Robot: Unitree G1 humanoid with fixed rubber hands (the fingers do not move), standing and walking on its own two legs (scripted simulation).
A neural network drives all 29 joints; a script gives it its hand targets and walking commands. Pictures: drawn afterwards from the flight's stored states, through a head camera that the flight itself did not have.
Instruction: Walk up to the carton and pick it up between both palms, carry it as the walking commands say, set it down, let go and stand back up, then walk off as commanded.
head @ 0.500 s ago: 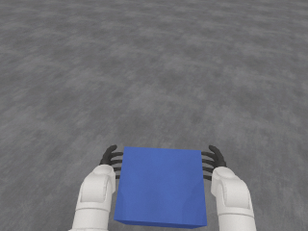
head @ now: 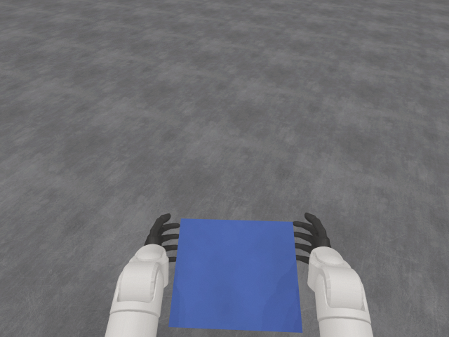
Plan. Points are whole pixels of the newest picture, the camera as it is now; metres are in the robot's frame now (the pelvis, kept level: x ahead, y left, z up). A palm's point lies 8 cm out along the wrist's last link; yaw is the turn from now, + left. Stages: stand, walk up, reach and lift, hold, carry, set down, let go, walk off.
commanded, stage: carry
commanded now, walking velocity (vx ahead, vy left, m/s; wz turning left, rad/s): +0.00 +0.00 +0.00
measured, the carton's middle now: (234, 278) +0.28 -0.01 -0.06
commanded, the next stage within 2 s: none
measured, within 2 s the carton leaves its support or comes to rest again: neither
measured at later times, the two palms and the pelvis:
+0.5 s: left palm (148, 257) +0.27 +0.15 +0.03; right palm (313, 256) +0.28 -0.14 +0.04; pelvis +0.00 +0.01 +0.00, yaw +0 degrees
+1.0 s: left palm (142, 276) +0.23 +0.14 +0.06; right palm (318, 275) +0.23 -0.14 +0.06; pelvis -0.06 +0.01 -0.02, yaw -1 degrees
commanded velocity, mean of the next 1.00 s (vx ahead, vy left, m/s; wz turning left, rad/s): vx -0.12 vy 0.00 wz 0.00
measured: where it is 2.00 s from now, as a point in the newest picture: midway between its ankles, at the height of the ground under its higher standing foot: outside the picture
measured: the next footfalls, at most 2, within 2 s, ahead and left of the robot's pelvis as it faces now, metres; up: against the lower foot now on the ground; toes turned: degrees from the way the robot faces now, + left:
right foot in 1.12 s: -0.01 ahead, -0.13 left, +0.00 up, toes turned -8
left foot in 1.48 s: -0.26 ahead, +0.14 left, +0.00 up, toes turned +3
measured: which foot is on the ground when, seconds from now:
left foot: down 0.00-1.00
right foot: down 0.00-0.92, up 0.94-1.00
